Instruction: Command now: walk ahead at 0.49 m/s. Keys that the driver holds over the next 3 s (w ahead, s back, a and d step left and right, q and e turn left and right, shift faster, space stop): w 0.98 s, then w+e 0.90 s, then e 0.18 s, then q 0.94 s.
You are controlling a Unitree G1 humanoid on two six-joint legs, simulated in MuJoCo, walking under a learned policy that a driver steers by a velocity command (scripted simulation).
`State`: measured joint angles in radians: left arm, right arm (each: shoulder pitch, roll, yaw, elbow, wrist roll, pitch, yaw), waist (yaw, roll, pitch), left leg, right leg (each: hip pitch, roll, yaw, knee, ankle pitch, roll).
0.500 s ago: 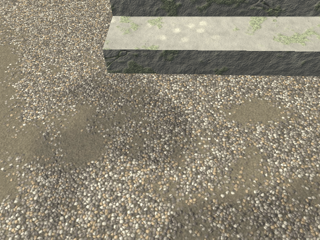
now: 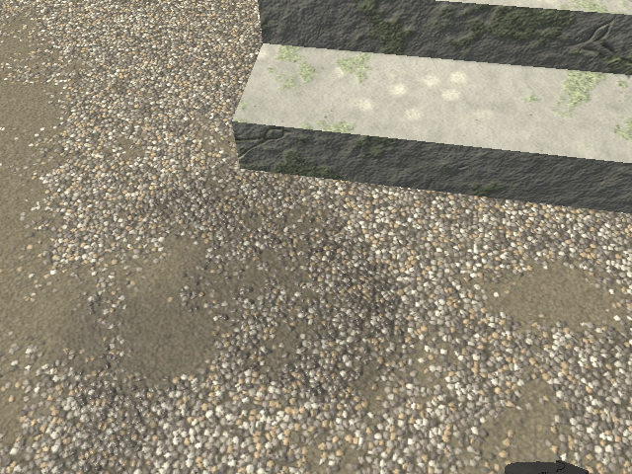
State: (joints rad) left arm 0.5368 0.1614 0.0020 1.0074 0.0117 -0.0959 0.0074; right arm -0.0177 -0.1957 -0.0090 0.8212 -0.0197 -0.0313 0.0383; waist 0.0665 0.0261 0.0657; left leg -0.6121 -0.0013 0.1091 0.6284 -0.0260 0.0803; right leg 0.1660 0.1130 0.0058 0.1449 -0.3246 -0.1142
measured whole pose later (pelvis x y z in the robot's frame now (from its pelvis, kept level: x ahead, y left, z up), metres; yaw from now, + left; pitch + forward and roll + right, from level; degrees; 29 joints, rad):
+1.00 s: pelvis +0.54 -0.05 +0.01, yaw +0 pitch +0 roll -1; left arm 0.46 0.18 0.03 1.07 0.01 -0.10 -0.01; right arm 0.09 -0.22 -0.04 0.92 -0.03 -0.04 0.03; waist 0.04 0.04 0.04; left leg -0.64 0.11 0.02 0.79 -0.04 0.03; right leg 0.01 0.09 -0.08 0.18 -0.20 -0.09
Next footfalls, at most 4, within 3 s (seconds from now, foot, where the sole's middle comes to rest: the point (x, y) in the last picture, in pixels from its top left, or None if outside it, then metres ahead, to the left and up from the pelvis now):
0.08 left None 0.22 0.06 -0.77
0.62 right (413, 439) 0.52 -0.11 -0.77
1.20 left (332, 310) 0.82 0.07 -0.77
1.72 right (429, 254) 1.00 -0.17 -0.77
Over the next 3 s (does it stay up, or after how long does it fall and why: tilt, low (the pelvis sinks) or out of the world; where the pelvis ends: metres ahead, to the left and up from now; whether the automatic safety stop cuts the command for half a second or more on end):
stays up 1.27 -0.25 0.18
